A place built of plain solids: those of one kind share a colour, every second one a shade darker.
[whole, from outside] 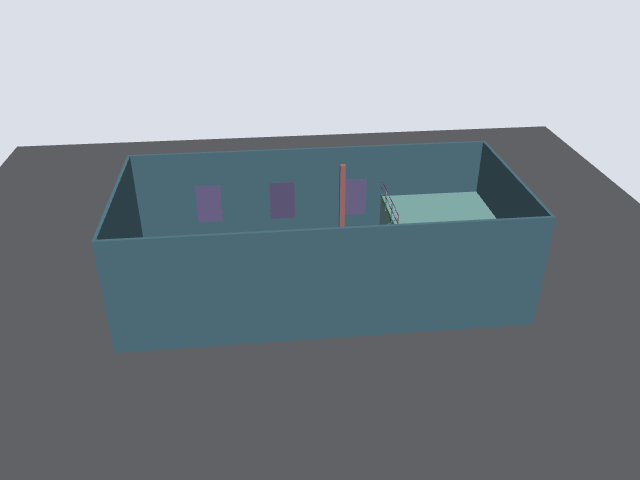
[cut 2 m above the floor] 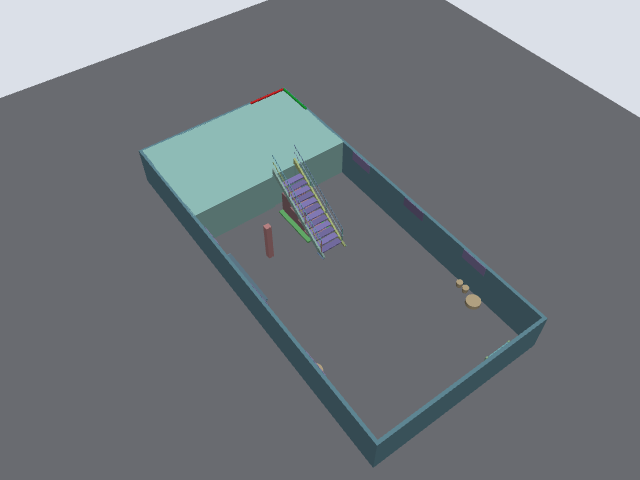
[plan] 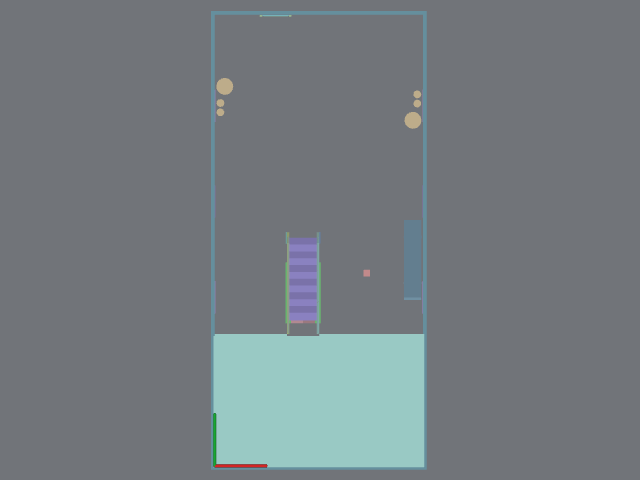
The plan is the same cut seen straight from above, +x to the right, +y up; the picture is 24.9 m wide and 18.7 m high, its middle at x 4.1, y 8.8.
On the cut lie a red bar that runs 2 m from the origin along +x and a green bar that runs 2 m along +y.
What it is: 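A pumping station 8.1 x 17.6 m, 5.3 m high; the engine floor; at the rear the gallery 5.1 m deep at 2.49 m over closed stores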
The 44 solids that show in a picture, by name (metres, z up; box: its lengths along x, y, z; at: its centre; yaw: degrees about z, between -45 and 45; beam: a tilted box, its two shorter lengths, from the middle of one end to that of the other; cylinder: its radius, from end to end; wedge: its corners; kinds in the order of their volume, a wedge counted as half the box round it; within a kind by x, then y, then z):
{
 "loft_1": {"box": [2.86, 0.09, 2.54], "at": [1.38, 5.09, 1.22]},
 "loft_2": {"box": [8.21, 5.11, 2.54], "at": [4.05, 2.5, 1.22]},
 "loft_3": {"box": [4.09, 0.09, 2.54], "at": [6.11, 5.09, 1.22]},
 "wall_1": {"box": [0.15, 17.87, 5.33], "at": [-0.07, 8.79, 2.62]},
 "wall_2": {"box": [8.41, 0.15, 5.33], "at": [4.05, -0.07, 2.62]},
 "wall_3": {"box": [8.41, 0.15, 5.33], "at": [4.05, 17.64, 2.62]},
 "wall_4": {"box": [0.15, 17.87, 5.33], "at": [8.19, 8.79, 2.62]},
 "under_1": {"box": [0.47, 0.64, 1.27], "at": [3.67, 5.88, 0.58]},
 "under_2": {"box": [0.47, 0.61, 0.83], "at": [3.67, 6.5, 0.37]},
 "under_3": {"box": [0.47, 0.53, 0.51], "at": [3.67, 7.07, 0.2]},
 "under_plinth_1": {"box": [1.38, 2.38, 0.14], "at": [3.44, 6.75, 0.02]},
 "winf_1": {"box": [0.028, 1.26, 2.03], "at": [0.01, 6.56, 2.5]},
 "winf_2": {"box": [0.028, 1.26, 2.03], "at": [0.01, 10.29, 2.5]},
 "winf_3": {"box": [0.028, 1.26, 2.03], "at": [0.01, 14.03, 2.5]},
 "winf_4": {"box": [0.028, 1.26, 2.03], "at": [8.1, 6.56, 2.5]},
 "winf_5": {"box": [0.028, 1.26, 2.03], "at": [8.1, 10.29, 2.5]},
 "winf_6": {"box": [0.028, 1.26, 2.03], "at": [8.1, 14.03, 2.5]},
 "stair_string_left_1": {"wedge": [[3.98, 5.14, 2.22], [3.98, 5.14, 2.52], [3.98, 8.69, 0.0], [3.98, 8.69, 0.3], [4.07, 5.14, 2.22], [4.07, 5.14, 2.52], [4.07, 8.69, 0.0], [4.07, 8.69, 0.3]]},
 "stair_string_right_1": {"wedge": [[2.81, 5.14, 2.22], [2.81, 5.14, 2.52], [2.81, 8.68, 0.0], [2.81, 8.68, 0.3], [2.9, 5.14, 2.22], [2.9, 5.14, 2.52], [2.9, 8.68, 0.0], [2.9, 8.68, 0.3]]},
 "post_1": {"box": [0.26, 0.26, 5.33], "at": [5.92, 7.51, 2.62]},
 "hose_1": {"cylinder": 0.15, "from": [0.22, 13.78, 0.21], "to": [0.22, 13.78, 0.28]},
 "hose_2": {"cylinder": 0.15, "from": [0.22, 14.13, 0.21], "to": [0.22, 14.13, 0.28]},
 "hose_3": {"cylinder": 0.33, "from": [0.39, 14.79, 0.0], "to": [0.39, 14.79, 0.2]},
 "hose_4": {"cylinder": 0.33, "from": [7.72, 13.46, 0.0], "to": [7.72, 13.46, 0.15]},
 "hose_5": {"cylinder": 0.15, "from": [7.89, 14.11, 0.21], "to": [7.89, 14.11, 0.28]},
 "hose_6": {"cylinder": 0.15, "from": [7.89, 14.47, 0.21], "to": [7.89, 14.47, 0.28]},
 "stair_kneerail_left_1": {"wedge": [[4.01, 5.15, 2.9], [4.01, 5.17, 2.93], [4.01, 8.91, 0.56], [4.01, 8.93, 0.58], [4.04, 5.15, 2.9], [4.04, 5.17, 2.93], [4.04, 8.91, 0.56], [4.04, 8.93, 0.58]]},
 "stair_kneerail_right_1": {"wedge": [[2.84, 5.15, 2.9], [2.84, 5.17, 2.93], [2.84, 8.91, 0.56], [2.84, 8.93, 0.58], [2.87, 5.15, 2.9], [2.87, 5.17, 2.93], [2.87, 8.91, 0.56], [2.87, 8.93, 0.58]]},
 "stair_handrail_left_1": {"wedge": [[4.01, 5.15, 3.33], [4.01, 5.17, 3.35], [4.01, 8.91, 0.98], [4.01, 8.93, 1.01], [4.04, 5.15, 3.33], [4.04, 5.17, 3.35], [4.04, 8.91, 0.98], [4.04, 8.93, 1.01]]},
 "stair_handrail_right_1": {"wedge": [[2.84, 5.15, 3.33], [2.84, 5.17, 3.35], [2.84, 8.91, 0.98], [2.84, 8.93, 1.01], [2.87, 5.15, 3.33], [2.87, 5.17, 3.35], [2.87, 8.91, 0.98], [2.87, 8.93, 1.01]]},
 "stair_tread_1": {"wedge": [[2.9, 5.67, 1.94], [2.9, 5.67, 1.99], [2.9, 5.96, 1.93], [2.9, 5.96, 1.99], [3.98, 5.67, 1.93], [3.98, 5.67, 1.99], [3.98, 5.96, 1.93], [3.98, 5.96, 1.99]]},
 "stair_tread_2": {"wedge": [[2.9, 5.93, 1.76], [2.9, 5.93, 1.82], [2.9, 6.23, 1.77], [2.9, 6.23, 1.82], [3.98, 5.93, 1.77], [3.98, 5.93, 1.82], [3.98, 6.23, 1.77], [3.98, 6.23, 1.82]]},
 "stair_tread_3": {"wedge": [[2.9, 6.2, 1.6], [2.9, 6.2, 1.66], [2.9, 6.49, 1.6], [2.9, 6.49, 1.66], [3.98, 6.2, 1.6], [3.98, 6.2, 1.66], [3.98, 6.5, 1.6], [3.98, 6.5, 1.66]]},
 "stair_tread_4": {"wedge": [[2.9, 6.46, 1.43], [2.9, 6.46, 1.49], [2.9, 6.76, 1.43], [2.9, 6.76, 1.49], [3.98, 6.47, 1.43], [3.98, 6.47, 1.49], [3.98, 6.76, 1.44], [3.98, 6.76, 1.49]]},
 "stair_tread_5": {"wedge": [[2.9, 6.73, 1.27], [2.9, 6.73, 1.32], [2.9, 7.03, 1.27], [2.9, 7.03, 1.32], [3.98, 6.73, 1.27], [3.98, 6.73, 1.33], [3.98, 7.03, 1.27], [3.98, 7.03, 1.33]]},
 "stair_tread_6": {"wedge": [[2.9, 7.0, 1.1], [2.9, 7.0, 1.16], [2.9, 7.29, 1.1], [2.9, 7.29, 1.16], [3.98, 7.0, 1.1], [3.98, 7.0, 1.16], [3.98, 7.29, 1.1], [3.98, 7.29, 1.16]]},
 "stair_tread_7": {"wedge": [[2.9, 7.26, 0.94], [2.9, 7.26, 0.99], [2.9, 7.56, 0.94], [2.9, 7.56, 0.99], [3.98, 7.26, 0.94], [3.98, 7.26, 0.99], [3.98, 7.56, 0.94], [3.98, 7.56, 0.99]]},
 "stair_tread_8": {"wedge": [[2.9, 7.53, 0.77], [2.9, 7.53, 0.83], [2.9, 7.82, 0.77], [2.9, 7.82, 0.83], [3.98, 7.53, 0.77], [3.98, 7.53, 0.83], [3.98, 7.82, 0.78], [3.98, 7.82, 0.83]]},
 "stair_tread_9": {"wedge": [[2.9, 7.79, 0.6], [2.9, 7.79, 0.66], [2.9, 8.09, 0.6], [2.9, 8.09, 0.66], [3.98, 7.79, 0.61], [3.98, 7.79, 0.66], [3.98, 8.09, 0.61], [3.98, 8.09, 0.66]]},
 "stair_tread_10": {"wedge": [[2.9, 8.06, 0.44], [2.9, 8.06, 0.49], [2.9, 8.36, 0.44], [2.9, 8.36, 0.49], [3.98, 8.06, 0.44], [3.98, 8.06, 0.5], [3.98, 8.36, 0.44], [3.98, 8.36, 0.5]]},
 "stair_tread_11": {"wedge": [[2.9, 8.33, 0.27], [2.9, 8.33, 0.33], [2.9, 8.62, 0.27], [2.9, 8.62, 0.33], [3.98, 8.33, 0.28], [3.98, 8.33, 0.33], [3.98, 8.62, 0.28], [3.98, 8.62, 0.33]]},
 "stair_tread_12": {"wedge": [[2.9, 8.59, 0.11], [2.9, 8.59, 0.16], [2.9, 8.89, 0.11], [2.9, 8.89, 0.16], [3.98, 8.59, 0.11], [3.98, 8.59, 0.16], [3.98, 8.89, 0.11], [3.98, 8.89, 0.16]]},
 "planks_1": {"box": [0.68, 3.03, 0.038], "at": [7.71, 8.07, 0.21]},
 "toeboard_1": {"box": [4.09, 0.025, 0.17], "at": [6.07, 5.15, 2.54]}
}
